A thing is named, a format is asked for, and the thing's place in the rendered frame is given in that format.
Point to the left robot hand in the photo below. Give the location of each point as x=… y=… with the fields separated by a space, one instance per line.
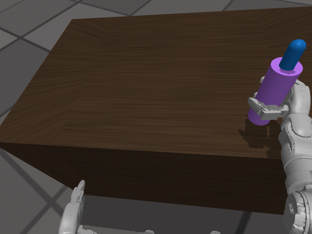
x=71 y=218

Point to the right robot arm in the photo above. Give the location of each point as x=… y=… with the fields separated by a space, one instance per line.
x=296 y=153

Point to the bottle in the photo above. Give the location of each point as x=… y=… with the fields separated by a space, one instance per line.
x=279 y=79

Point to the right robot hand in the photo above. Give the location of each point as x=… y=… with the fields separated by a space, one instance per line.
x=297 y=101

